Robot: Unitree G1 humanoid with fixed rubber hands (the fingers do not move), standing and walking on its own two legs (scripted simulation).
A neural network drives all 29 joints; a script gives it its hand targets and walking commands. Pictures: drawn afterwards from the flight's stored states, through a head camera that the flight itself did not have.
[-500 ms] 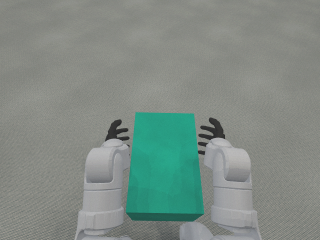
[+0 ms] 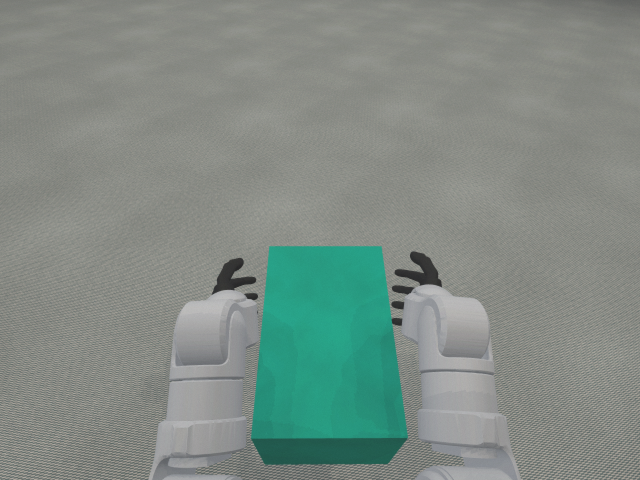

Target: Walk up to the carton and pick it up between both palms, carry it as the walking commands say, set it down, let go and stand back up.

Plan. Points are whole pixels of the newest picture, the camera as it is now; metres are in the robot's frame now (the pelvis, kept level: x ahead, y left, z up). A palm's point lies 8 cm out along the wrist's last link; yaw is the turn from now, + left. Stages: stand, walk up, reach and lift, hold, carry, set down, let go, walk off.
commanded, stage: carry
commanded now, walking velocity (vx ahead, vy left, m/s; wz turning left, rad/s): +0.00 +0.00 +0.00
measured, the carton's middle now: (325, 350) +0.31 +0.01 +0.00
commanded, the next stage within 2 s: none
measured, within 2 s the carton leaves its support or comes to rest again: neither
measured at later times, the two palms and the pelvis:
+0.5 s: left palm (244, 395) +0.21 +0.09 +0.08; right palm (474, 408) +0.20 -0.14 +0.08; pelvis -0.10 -0.01 -0.02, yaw -3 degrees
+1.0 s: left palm (245, 468) +0.13 +0.08 +0.10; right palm out of the picture +0.13 -0.16 +0.10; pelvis -0.18 -0.03 +0.00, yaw -2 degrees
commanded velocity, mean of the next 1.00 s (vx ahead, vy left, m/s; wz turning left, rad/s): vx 0.00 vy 0.00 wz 0.00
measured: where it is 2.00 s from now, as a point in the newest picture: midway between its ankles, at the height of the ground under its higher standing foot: outside the picture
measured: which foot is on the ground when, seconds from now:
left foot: down 0.00-0.36, up 0.38-0.48, down 0.50-1.00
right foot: down 0.00-0.50, up 0.52-0.68, down 0.70-1.00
